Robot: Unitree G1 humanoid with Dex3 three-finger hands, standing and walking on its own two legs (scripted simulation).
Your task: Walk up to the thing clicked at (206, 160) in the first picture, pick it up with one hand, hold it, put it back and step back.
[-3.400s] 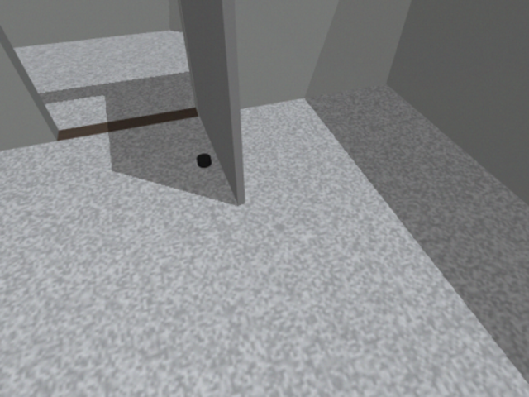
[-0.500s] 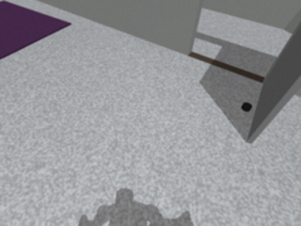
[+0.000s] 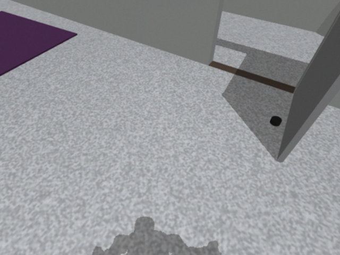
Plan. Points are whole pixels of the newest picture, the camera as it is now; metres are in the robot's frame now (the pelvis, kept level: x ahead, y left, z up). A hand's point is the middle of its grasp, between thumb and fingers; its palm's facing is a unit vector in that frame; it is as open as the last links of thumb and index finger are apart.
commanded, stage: stand
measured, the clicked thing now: (275, 121) +1.24 -0.86 -0.76
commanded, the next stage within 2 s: none
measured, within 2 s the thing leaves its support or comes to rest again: neither
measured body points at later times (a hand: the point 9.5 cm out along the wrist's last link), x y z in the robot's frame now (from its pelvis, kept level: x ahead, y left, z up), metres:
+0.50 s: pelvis +0.00 +0.00 +0.00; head +0.01 +0.00 +0.45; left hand +0.09 +0.30 -0.13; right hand +0.07 -0.30 -0.13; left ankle +0.03 +0.13 -0.75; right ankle -0.01 -0.13 -0.75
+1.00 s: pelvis +0.01 +0.00 +0.00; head +0.02 +0.00 +0.45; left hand +0.08 +0.30 -0.13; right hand +0.07 -0.31 -0.13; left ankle +0.03 +0.13 -0.75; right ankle -0.01 -0.13 -0.75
